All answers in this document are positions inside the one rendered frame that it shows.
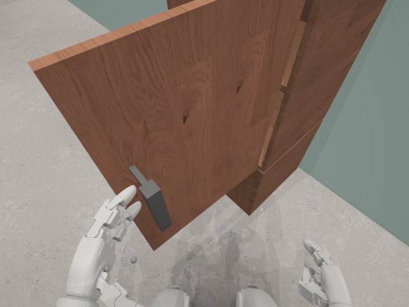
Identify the robot thigh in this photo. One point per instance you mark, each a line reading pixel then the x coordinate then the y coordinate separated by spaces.
pixel 252 297
pixel 171 298

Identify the right robot hand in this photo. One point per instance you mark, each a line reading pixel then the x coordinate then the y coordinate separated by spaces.
pixel 329 286

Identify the left robot hand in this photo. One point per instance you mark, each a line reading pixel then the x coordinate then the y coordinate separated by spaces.
pixel 86 277

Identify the handle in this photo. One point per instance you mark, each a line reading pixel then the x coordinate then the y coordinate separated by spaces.
pixel 154 199

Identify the cupboard door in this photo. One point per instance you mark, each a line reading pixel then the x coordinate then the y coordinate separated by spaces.
pixel 186 95

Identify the right robot thigh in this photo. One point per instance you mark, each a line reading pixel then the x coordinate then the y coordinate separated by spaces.
pixel 252 297

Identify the left robot thigh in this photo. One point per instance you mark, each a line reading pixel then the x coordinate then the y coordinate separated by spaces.
pixel 171 298

